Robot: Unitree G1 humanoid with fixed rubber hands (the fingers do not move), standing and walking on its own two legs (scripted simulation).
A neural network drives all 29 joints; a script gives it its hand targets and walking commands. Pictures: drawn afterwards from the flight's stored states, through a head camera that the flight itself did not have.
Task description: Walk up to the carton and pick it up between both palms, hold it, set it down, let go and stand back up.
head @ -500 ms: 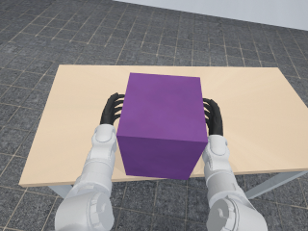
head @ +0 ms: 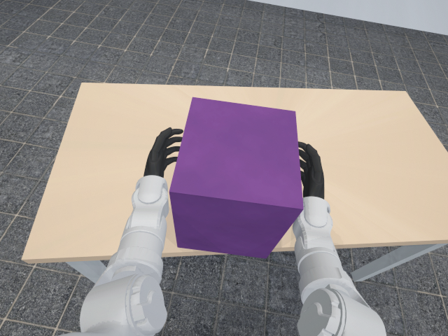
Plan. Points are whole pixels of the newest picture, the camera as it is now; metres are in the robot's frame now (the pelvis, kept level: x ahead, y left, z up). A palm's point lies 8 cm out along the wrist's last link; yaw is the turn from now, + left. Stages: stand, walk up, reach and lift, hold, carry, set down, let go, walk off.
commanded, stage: set down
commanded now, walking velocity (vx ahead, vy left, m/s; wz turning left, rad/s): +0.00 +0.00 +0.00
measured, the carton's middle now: (232, 184) +0.41 +0.00 -0.01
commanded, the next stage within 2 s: none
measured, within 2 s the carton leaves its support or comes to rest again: neither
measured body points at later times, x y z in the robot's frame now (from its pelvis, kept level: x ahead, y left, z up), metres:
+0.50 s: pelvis +0.00 +0.00 +0.00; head +0.07 +0.03 +0.44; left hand +0.41 +0.15 +0.03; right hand +0.39 -0.15 +0.04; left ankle -0.04 +0.08 -0.75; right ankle +0.01 -0.12 -0.75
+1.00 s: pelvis -0.02 +0.01 -0.03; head +0.03 +0.02 +0.42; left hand +0.41 +0.21 +0.02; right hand +0.41 -0.18 +0.03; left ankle -0.04 +0.08 -0.75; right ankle +0.01 -0.12 -0.75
